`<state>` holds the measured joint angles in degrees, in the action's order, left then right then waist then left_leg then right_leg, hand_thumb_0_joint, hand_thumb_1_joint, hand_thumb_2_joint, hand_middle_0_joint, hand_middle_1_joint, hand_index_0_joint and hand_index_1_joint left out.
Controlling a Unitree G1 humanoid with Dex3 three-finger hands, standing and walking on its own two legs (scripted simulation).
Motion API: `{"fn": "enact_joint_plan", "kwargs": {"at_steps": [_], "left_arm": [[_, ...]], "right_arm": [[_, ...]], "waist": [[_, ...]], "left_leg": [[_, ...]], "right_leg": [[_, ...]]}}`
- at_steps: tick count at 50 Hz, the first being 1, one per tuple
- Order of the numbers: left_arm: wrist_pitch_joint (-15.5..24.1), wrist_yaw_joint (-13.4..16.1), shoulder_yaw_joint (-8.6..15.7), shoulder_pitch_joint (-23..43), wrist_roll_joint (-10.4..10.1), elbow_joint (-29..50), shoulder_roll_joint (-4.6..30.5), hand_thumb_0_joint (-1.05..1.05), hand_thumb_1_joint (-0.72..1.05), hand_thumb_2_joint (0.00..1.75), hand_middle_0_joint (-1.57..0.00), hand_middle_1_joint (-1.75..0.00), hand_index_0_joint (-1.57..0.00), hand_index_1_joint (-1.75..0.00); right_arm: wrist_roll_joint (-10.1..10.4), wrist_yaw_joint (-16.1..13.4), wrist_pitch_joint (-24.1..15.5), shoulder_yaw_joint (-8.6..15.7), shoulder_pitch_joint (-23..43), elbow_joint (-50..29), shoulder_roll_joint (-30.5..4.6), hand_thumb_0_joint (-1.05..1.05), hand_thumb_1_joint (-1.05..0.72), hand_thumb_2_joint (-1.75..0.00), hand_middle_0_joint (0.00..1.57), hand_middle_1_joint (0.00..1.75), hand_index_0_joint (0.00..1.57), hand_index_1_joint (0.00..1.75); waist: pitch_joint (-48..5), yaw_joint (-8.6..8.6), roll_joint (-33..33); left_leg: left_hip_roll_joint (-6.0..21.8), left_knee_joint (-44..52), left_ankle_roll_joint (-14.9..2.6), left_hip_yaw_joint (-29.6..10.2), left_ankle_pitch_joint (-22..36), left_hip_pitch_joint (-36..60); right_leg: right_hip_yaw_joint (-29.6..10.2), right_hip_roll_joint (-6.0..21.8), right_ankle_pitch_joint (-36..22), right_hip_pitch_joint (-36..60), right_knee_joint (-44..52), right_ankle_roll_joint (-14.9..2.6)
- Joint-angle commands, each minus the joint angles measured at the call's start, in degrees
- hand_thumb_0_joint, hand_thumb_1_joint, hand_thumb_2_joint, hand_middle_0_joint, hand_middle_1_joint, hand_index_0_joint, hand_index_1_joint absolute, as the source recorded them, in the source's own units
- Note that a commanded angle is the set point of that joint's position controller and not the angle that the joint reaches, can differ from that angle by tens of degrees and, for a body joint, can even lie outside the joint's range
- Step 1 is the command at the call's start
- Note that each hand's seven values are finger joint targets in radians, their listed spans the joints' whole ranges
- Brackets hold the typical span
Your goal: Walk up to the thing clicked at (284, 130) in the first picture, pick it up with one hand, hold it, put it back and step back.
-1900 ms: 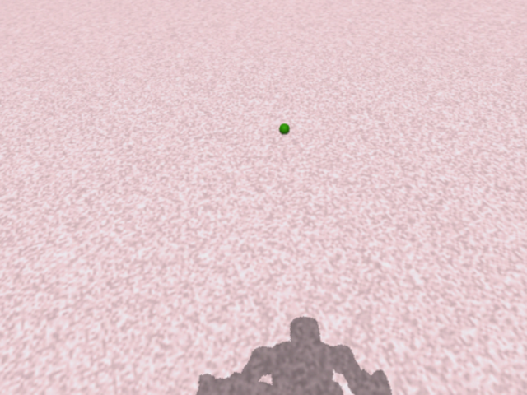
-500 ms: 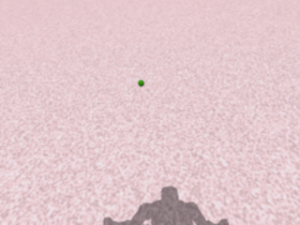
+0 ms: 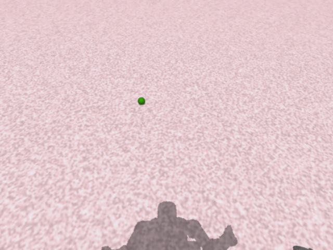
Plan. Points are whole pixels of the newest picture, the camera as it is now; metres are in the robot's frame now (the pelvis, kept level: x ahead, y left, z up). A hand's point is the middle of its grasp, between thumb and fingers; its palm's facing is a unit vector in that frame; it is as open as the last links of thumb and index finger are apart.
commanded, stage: walk up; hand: left
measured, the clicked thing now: (141, 100) +1.43 +0.22 -0.72
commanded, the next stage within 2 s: none
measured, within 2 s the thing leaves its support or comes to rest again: neither
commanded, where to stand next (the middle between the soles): +1.10 -0.02 m, yaw -2 degrees
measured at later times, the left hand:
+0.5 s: hand (103, 168) +0.39 +0.22 -0.10, palm faces -0.07 -0.92 -0.39, open 7.4 cm
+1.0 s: hand (97, 136) +0.55 +0.28 -0.13, palm faces -0.08 -0.94 -0.33, open 7.4 cm
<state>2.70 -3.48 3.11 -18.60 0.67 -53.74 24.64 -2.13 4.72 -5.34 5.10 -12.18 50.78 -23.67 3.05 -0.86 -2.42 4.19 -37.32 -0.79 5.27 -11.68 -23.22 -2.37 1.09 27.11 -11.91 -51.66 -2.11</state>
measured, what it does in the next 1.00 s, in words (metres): walks ahead: right foot, then left foot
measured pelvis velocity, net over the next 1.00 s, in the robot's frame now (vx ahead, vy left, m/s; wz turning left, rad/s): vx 0.49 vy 0.00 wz -0.04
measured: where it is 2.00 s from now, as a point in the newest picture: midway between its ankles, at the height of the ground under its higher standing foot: (169, 151)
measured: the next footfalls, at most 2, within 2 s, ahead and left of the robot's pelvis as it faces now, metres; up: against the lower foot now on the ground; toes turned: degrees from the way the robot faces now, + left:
right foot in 0.36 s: +0.35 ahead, -0.17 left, +0.00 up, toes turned -7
left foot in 0.78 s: +0.56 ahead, +0.11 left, +0.00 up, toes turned +4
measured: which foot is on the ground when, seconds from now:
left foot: down 0.00-0.38, up 0.40-0.76, down 0.78-1.00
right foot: up 0.00-0.34, down 0.36-0.80, up 0.82-1.00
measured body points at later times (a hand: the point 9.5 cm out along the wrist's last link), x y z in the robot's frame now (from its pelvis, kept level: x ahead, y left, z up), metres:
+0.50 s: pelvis +0.26 -0.04 +0.01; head +0.27 -0.08 +0.46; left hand +0.39 +0.27 -0.07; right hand +0.28 -0.37 -0.12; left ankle +0.19 +0.11 -0.64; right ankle +0.31 -0.16 -0.72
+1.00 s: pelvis +0.49 +0.00 +0.02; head +0.51 +0.03 +0.47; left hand +0.55 +0.33 -0.11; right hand +0.56 -0.32 -0.07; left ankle +0.52 +0.11 -0.72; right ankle +0.51 -0.14 -0.66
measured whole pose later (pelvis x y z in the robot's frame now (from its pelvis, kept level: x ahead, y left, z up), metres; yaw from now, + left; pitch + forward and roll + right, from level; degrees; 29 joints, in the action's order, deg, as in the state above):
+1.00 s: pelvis +0.49 +0.00 +0.02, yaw -2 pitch -2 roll +0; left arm 2.9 -3.3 2.3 -16.8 -0.3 -52.8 25.7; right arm -0.4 3.4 -5.5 2.4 -15.4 48.6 -22.6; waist 4.6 -0.2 -3.6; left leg 1.1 -28.8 -2.3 6.4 -13.4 -13.5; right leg 0.1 4.7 19.0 -27.3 -57.4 -1.2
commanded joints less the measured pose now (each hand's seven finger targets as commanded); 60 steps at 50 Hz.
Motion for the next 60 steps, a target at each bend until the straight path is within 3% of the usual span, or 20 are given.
{"fn": "enact_joint_plan", "kwargs": {"at_steps": [1,4,8,14,16,17,18,19,20,25,33,36,38,39,40,41,45,47,52,60], "left_arm": [[2.9,1.3,2.6,0.1,-1.2,5.2,14.2,0.00,0.90,0.90,-0.20,-0.30,-0.20,-0.30],[2.3,-0.1,2.7,0.3,-0.9,4.0,12.1,0.00,0.90,0.90,-0.20,-0.30,-0.20,-0.30],[2.0,-1.5,2.4,6.6,-0.2,6.5,10.9,0.00,0.90,0.90,-0.20,-0.30,-0.20,-0.30],[2.2,-2.1,2.9,11.3,-0.4,6.1,9.8,0.00,0.90,0.90,-0.20,-0.30,-0.20,-0.30],[2.2,-1.6,3.4,6.0,-0.4,4.4,10.2,0.00,0.90,0.90,-0.20,-0.30,-0.20,-0.30],[2.7,-0.9,4.6,1.5,-0.3,2.9,12.4,0.00,0.90,0.90,-0.20,-0.30,-0.20,-0.30],[3.2,-0.1,5.9,-5.5,0.0,1.8,16.2,0.00,0.90,0.90,-0.20,-0.30,-0.20,-0.30],[3.6,0.7,6.8,-8.2,-0.4,2.8,21.8,0.00,0.90,0.90,-0.20,-0.30,-0.20,-0.30],[3.4,0.9,6.4,-5.6,-1.6,3.4,21.9,0.00,0.90,0.90,-0.20,-0.30,-0.20,-0.30],[3.8,1.5,4.0,4.4,-1.4,6.4,14.2,0.00,0.90,0.90,-0.20,-0.30,-0.20,-0.30],[4.3,1.1,4.5,2.8,-0.5,8.1,15.3,0.00,0.90,0.90,-0.20,-0.30,-0.20,-0.30],[3.9,1.0,4.4,4.0,-0.5,8.2,16.2,0.00,0.90,0.90,-0.20,-0.30,-0.20,-0.30],[3.6,1.2,3.6,4.9,-0.1,8.3,14.7,0.00,0.90,0.90,-0.20,-0.30,-0.20,-0.30],[3.4,1.3,2.3,1.3,-0.2,8.1,11.3,0.00,0.90,0.90,-0.20,-0.30,-0.20,-0.30],[3.1,1.2,0.9,-0.9,-1.1,8.9,6.3,0.00,0.90,0.90,-0.20,-0.30,-0.20,-0.30],[2.7,2.3,2.3,0.0,-1.1,7.5,12.5,0.00,0.90,0.90,-0.20,-0.30,-0.20,-0.30],[2.4,1.8,2.0,-1.2,-1.4,4.0,12.8,0.00,0.90,0.90,-0.20,-0.30,-0.20,-0.30],[1.8,0.9,1.9,-3.3,-1.1,3.3,11.5,0.00,0.90,0.90,-0.20,-0.30,-0.20,-0.30],[1.3,-0.4,2.2,4.4,-0.1,6.1,10.1,0.00,0.90,0.90,-0.20,-0.30,-0.20,-0.30],[2.4,-0.2,3.5,3.7,0.0,4.8,10.0,0.00,0.90,0.90,-0.20,-0.30,-0.20,-0.30]], "right_arm": [[2.1,-2.1,-0.9,4.4,-4.3,-4.4,-17.3,0.00,-0.90,-0.90,0.20,0.30,0.20,0.30],[2.0,-2.1,-1.5,2.9,-3.5,-4.7,-14.8,0.00,-0.90,-0.90,0.20,0.30,0.20,0.30],[1.5,-1.9,-1.8,3.1,-4.6,-5.5,-16.2,0.00,-0.90,-0.90,0.20,0.30,0.20,0.30],[2.0,-1.8,-1.1,2.8,-5.2,-5.3,-16.1,0.00,-0.90,-0.90,0.20,0.30,0.20,0.30],[2.0,-2.1,-0.6,2.8,-3.6,-5.6,-16.4,0.00,-0.90,-0.90,0.20,0.30,0.20,0.30],[1.7,-2.3,-0.5,1.9,-5.8,-5.6,-13.9,0.00,-0.90,-0.90,0.20,0.30,0.20,0.30],[1.9,-2.2,-0.6,0.5,-8.5,-5.9,-10.4,0.00,-0.90,-0.90,0.20,0.30,0.20,0.30],[2.5,-2.2,-0.5,-0.2,-10.5,-6.7,-8.7,0.00,-0.90,-0.90,0.20,0.30,0.20,0.30],[2.0,-2.9,0.2,1.1,-7.5,-5.1,-14.2,0.00,-0.90,-0.90,0.20,0.30,0.20,0.30],[2.2,-1.7,1.1,0.9,-9.7,-1.2,-12.3,0.00,-0.90,-0.90,0.20,0.30,0.20,0.30],[1.0,0.3,0.6,1.5,0.6,-4.4,-10.2,0.00,-0.90,-0.90,0.20,0.30,0.20,0.30],[1.2,0.5,0.3,2.1,0.2,-4.0,-10.4,0.00,-0.90,-0.90,0.20,0.30,0.20,0.30],[1.0,-0.1,0.1,3.0,-7.6,-1.7,-12.3,0.00,-0.90,-0.90,0.20,0.30,0.20,0.30],[0.5,-0.8,-0.4,4.2,-13.7,-0.1,-15.6,0.00,-0.90,-0.90,0.20,0.30,0.20,0.30],[-0.1,-1.6,-0.9,5.4,-16.2,-1.2,-20.7,0.00,-0.90,-0.90,0.20,0.30,0.20,0.30],[2.2,-1.7,-0.8,5.7,-14.2,-2.5,-22.2,0.00,-0.90,-0.90,0.20,0.30,0.20,0.30],[2.6,-2.7,-0.8,2.5,-6.3,-4.3,-14.8,0.00,-0.90,-0.90,0.20,0.30,0.20,0.30],[2.4,-2.7,-1.0,2.2,-5.1,-5.0,-14.5,0.00,-0.90,-0.90,0.20,0.30,0.20,0.30],[2.3,-2.5,-1.2,2.5,-6.9,-5.6,-15.8,0.00,-0.90,-0.90,0.20,0.30,0.20,0.30],[2.2,-2.6,0.1,1.8,-5.0,-7.0,-14.4,0.00,-0.90,-0.90,0.20,0.30,0.20,0.30]], "waist": [[-2.4,2.22,7.7],[-0.1,1.38,10.8],[1.2,2.60,10.5],[0.2,2.14,8.3],[-2.9,-1.47,6.0],[-6.3,-3.64,0.0],[-10.4,-6.73,-10.9],[-12.3,-6.03,-17.9],[-9.4,-6.12,-9.6],[-1.3,0.44,-7.0],[-0.1,-1.84,-4.1],[-1.0,0.09,-3.1],[-4.3,4.76,1.7],[-7.6,7.13,11.0],[-9.1,7.14,23.8],[-9.1,6.76,15.1],[-1.3,1.67,8.5],[-2.6,0.81,11.0],[0.3,2.75,10.3],[-2.1,-0.80,4.7]], "left_leg": [[16.9,24.5,-11.66,-27.4,-22.5,22.1],[13.3,26.0,-10.54,-14.6,-10.5,14.2],[14.0,26.6,-13.18,-10.2,-7.0,15.5],[11.0,21.3,-9.31,-4.3,-0.4,11.2],[10.1,12.7,-7.73,-2.8,5.1,11.6],[7.5,0.7,-6.12,-0.7,9.2,7.8],[1.8,-16.6,-4.09,2.6,3.3,-0.3],[-4.7,-29.3,-1.38,-0.4,-16.8,-12.5],[-1.9,-33.8,-1.23,-6.3,-17.6,-14.8],[2.1,-23.5,-0.81,-8.0,-5.6,-7.8],[2.6,0.9,0.95,-3.4,3.9,-2.8],[1.1,4.6,-0.47,-1.8,5.2,6.2],[-1.7,5.9,-1.83,0.0,1.7,17.8],[0.8,9.8,-4.46,-6.1,-6.8,27.7],[16.2,18.5,-9.22,-33.3,-16.6,34.2],[21.5,23.7,-14.82,-43.9,-21.2,30.6],[13.3,21.5,-10.38,-18.7,1.9,16.6],[11.2,21.5,-10.78,-13.1,6.0,15.9],[12.0,23.9,-13.01,-11.9,1.1,15.2],[8.1,10.4,-8.02,-6.1,4.6,8.1]], "right_leg": [[-5.3,2.1,-6.8,-28.4,-16.5,-0.59],[-1.9,4.7,-10.0,-22.5,-7.7,1.33],[1.5,6.4,-12.5,-22.3,5.6,2.51],[6.2,3.0,-22.6,-8.5,17.5,0.64],[8.2,1.2,-21.5,0.0,19.9,-0.25],[6.5,0.5,-17.9,10.3,20.7,-1.08],[-3.8,6.8,-6.7,19.6,26.0,-3.24],[-33.1,22.9,-2.1,25.8,35.7,-8.47],[-37.4,24.4,-0.4,20.8,37.3,-12.28],[-8.5,13.3,-16.1,2.6,37.0,-9.69],[-1.6,13.8,-11.8,-0.2,36.8,-10.01],[-1.0,14.5,-10.7,-3.4,33.3,-8.64],[3.1,11.0,-20.2,-6.0,21.1,-6.38],[6.7,6.6,-22.3,-12.7,3.8,-4.24],[7.0,-1.4,-1.1,-26.6,-12.6,-0.45],[1.0,-0.7,3.2,-28.3,-18.0,-1.39],[-2.4,5.5,-7.5,-22.8,-12.0,-0.49],[0.2,5.5,-9.1,-19.1,-6.6,0.97],[3.4,6.2,-13.1,-20.0,6.5,1.84],[7.5,0.3,-18.6,2.1,21.3,-0.18]]}}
